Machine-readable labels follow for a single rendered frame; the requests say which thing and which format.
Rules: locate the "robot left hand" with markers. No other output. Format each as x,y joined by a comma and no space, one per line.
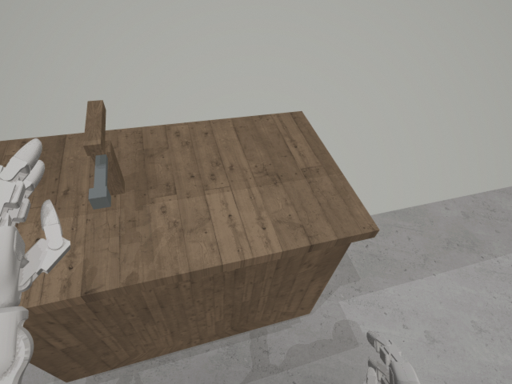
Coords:
17,182

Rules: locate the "left robot forearm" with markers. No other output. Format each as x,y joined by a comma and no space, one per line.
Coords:
16,344

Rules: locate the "counter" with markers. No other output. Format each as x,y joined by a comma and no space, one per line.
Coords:
215,228

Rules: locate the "tap lever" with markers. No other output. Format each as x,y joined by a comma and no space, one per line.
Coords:
99,196

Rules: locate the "robot right hand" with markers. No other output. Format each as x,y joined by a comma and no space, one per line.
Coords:
399,372

